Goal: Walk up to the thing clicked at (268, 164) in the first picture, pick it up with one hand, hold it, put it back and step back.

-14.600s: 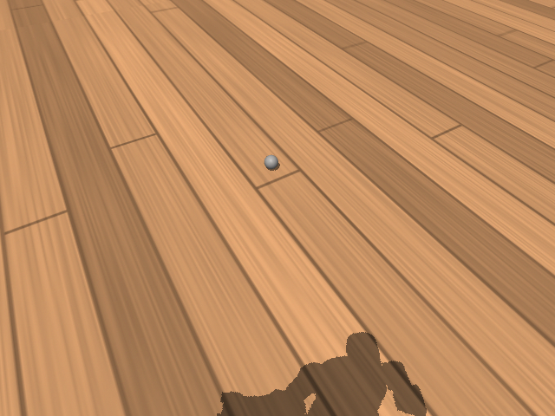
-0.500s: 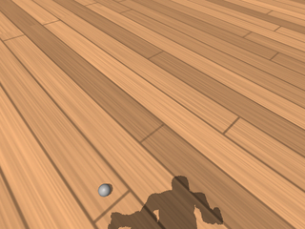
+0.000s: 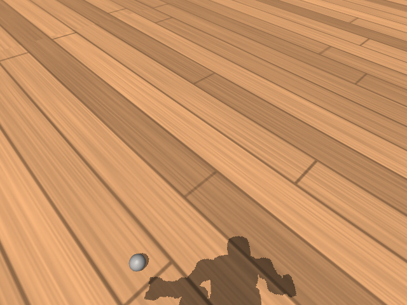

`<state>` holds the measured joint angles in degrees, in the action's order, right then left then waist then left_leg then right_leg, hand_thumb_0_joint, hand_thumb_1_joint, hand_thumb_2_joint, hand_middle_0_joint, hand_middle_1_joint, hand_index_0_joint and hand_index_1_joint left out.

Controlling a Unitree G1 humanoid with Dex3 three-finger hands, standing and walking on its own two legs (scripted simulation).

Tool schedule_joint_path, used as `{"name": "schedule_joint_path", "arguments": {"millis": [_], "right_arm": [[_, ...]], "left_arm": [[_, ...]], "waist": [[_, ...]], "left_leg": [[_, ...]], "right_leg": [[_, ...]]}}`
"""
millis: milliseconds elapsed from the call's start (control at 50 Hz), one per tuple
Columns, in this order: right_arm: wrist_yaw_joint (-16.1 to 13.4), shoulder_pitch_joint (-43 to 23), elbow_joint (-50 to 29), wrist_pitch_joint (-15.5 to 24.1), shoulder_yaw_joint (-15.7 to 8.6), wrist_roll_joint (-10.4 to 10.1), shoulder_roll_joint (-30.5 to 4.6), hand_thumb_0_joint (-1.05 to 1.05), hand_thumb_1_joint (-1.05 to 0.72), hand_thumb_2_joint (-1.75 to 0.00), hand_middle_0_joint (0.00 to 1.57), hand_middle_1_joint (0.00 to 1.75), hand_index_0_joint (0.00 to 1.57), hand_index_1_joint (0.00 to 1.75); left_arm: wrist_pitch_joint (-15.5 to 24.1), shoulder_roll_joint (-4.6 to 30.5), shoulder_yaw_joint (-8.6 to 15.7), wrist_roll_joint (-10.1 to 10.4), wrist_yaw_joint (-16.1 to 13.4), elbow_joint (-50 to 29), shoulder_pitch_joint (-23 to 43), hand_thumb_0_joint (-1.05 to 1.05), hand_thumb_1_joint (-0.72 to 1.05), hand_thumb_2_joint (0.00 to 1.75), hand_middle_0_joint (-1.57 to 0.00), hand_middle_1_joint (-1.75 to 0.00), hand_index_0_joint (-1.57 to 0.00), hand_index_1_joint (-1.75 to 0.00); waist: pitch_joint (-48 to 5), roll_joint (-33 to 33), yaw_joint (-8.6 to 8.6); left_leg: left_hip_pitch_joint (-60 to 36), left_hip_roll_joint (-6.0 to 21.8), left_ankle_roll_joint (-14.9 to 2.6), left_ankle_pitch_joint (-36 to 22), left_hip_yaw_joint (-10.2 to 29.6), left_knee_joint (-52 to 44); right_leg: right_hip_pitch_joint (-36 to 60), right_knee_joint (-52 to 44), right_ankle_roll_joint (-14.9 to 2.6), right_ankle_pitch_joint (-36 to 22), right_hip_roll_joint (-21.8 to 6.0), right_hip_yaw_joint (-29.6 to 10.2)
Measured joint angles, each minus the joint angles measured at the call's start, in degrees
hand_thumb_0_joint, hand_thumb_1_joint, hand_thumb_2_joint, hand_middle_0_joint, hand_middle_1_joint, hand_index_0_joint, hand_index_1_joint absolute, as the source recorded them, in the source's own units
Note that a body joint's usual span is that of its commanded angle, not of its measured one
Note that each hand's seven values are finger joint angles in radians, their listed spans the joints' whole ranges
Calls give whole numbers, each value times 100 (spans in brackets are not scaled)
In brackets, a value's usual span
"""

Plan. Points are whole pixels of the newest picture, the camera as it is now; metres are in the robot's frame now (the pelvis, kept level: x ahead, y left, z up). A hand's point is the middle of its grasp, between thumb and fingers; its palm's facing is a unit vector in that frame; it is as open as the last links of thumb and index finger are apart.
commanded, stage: stand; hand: left
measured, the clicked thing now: (137, 262) +0.45 +0.28 -0.74
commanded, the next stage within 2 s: walk up in 1.32 s
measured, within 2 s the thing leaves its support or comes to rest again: neither
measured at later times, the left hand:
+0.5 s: hand out of the picture +0.08 +0.26 -0.16, palm faces -0.04 -0.94 -0.33, open 7.4 cm
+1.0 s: hand out of the picture +0.09 +0.26 -0.16, palm faces -0.03 -0.94 -0.33, open 7.4 cm
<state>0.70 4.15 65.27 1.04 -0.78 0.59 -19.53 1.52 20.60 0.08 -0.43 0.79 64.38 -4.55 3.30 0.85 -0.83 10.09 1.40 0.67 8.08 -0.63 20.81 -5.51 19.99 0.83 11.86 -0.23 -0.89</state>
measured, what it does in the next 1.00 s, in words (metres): stands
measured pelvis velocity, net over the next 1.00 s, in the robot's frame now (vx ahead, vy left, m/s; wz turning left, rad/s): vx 0.02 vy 0.01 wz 0.00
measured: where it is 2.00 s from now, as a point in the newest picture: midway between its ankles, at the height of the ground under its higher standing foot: outside the picture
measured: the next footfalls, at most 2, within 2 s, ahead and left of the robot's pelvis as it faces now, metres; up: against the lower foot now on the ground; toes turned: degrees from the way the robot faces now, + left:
left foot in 1.96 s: -0.12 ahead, +0.11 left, +0.00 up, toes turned +2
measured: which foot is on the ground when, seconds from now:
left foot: down 0.00-1.00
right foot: down 0.00-1.00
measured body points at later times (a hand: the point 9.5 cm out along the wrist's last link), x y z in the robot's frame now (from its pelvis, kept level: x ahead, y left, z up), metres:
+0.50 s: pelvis +0.01 +0.01 +0.00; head +0.03 +0.01 +0.45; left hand +0.09 +0.31 -0.14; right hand +0.10 -0.29 -0.13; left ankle +0.04 +0.13 -0.75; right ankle -0.01 -0.13 -0.75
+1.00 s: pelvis +0.02 +0.01 +0.00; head +0.02 +0.01 +0.45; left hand +0.10 +0.31 -0.13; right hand +0.10 -0.30 -0.12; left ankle +0.04 +0.13 -0.75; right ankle -0.01 -0.13 -0.75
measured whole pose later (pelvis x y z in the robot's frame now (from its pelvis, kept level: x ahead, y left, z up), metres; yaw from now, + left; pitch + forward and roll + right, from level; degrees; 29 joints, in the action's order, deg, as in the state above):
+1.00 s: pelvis +0.02 +0.01 +0.00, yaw +0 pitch -2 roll +0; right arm 0.4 3.7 65.8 0.7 -0.5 0.5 -19.5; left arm 0.8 20.4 0.1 -0.8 0.5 64.7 -5.8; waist 3.0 0.9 -0.5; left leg 8.4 0.7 0.2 8.3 -0.7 18.9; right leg -3.3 17.2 1.3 11.7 -1.0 -0.8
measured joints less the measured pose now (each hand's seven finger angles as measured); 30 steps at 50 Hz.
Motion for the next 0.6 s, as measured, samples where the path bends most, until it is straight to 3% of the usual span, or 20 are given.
{"name": "schedule_joint_path", "arguments": {"millis": [600], "right_arm": [[-20, -93, 102, -26, 18, -3, 34, 0, -90, -89, 20, 30, 20, 30]], "left_arm": [[-73, -12, 9, -23, -23, 111, -142, 1, 90, 90, -21, -30, -20, -30]], "waist": [[17, -23, 49]], "left_leg": [[-94, -81, -57, 36, -32, -160]], "right_leg": [[113, -202, 60, 12, -86, -21]]}}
